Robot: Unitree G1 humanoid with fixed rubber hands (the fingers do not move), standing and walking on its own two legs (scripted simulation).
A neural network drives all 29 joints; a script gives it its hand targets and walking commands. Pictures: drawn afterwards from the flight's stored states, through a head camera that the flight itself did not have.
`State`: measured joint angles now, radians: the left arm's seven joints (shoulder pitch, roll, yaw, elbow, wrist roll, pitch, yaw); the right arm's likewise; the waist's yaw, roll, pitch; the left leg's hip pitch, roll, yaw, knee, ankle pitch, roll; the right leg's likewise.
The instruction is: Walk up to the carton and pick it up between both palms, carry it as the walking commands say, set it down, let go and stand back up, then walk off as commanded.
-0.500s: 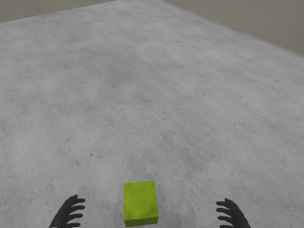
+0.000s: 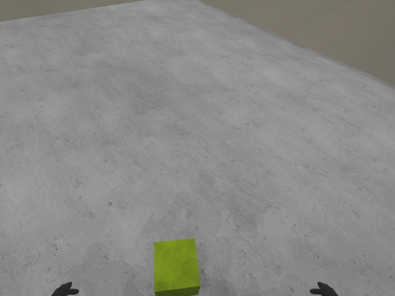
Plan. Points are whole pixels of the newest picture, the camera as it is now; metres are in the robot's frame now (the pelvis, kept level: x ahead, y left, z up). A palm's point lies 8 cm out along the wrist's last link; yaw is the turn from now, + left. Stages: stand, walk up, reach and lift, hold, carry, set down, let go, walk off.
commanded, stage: stand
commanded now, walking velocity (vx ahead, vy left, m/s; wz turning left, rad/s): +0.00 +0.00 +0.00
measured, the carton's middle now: (176, 268) +0.40 +0.05 -0.70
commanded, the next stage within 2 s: walk off in 1.36 s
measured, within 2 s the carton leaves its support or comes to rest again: neither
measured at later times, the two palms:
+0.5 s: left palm out of the picture +0.09 +0.30 -0.10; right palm out of the picture +0.09 -0.30 -0.09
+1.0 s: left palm out of the picture +0.07 +0.30 -0.10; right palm out of the picture +0.07 -0.31 -0.09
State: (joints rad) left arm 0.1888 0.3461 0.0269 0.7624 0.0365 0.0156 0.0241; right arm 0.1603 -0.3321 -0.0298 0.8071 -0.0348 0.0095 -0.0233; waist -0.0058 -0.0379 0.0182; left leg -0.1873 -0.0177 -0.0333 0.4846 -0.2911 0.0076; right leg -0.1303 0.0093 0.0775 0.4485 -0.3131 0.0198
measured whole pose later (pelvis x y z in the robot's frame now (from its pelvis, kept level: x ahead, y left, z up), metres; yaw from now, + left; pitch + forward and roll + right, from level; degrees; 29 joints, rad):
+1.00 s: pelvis -0.02 +0.00 +0.01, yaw +0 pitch -2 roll +0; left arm 0.16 0.39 0.00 0.97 0.02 0.00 0.02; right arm 0.13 -0.37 -0.01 1.01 -0.02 0.00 -0.01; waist 0.00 -0.02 0.03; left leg -0.14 -0.01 -0.03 0.38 -0.21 0.00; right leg -0.09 0.00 0.08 0.36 -0.23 0.02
